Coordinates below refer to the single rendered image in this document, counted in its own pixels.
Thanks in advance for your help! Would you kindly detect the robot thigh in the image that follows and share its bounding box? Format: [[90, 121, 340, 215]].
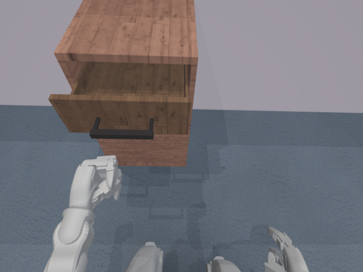
[[205, 259, 241, 272], [125, 245, 163, 272]]

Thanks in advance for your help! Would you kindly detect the right robot thigh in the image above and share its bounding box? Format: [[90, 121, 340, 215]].
[[205, 259, 241, 272]]

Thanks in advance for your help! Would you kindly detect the handle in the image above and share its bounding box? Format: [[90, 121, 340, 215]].
[[89, 117, 154, 139]]

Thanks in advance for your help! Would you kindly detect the right robot hand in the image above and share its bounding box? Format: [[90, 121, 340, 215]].
[[264, 227, 309, 272]]

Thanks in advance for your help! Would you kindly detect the drawer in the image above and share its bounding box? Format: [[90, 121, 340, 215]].
[[48, 61, 191, 135]]

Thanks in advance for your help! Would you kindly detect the robot left forearm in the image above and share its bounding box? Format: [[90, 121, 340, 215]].
[[43, 207, 96, 272]]

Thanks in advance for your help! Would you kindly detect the cabinet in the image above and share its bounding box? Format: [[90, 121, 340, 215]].
[[54, 0, 198, 167]]

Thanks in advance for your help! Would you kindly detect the left robot hand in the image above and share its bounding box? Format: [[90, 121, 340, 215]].
[[69, 155, 123, 212]]

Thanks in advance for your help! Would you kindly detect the left robot thigh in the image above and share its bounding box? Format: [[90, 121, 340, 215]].
[[125, 245, 163, 272]]

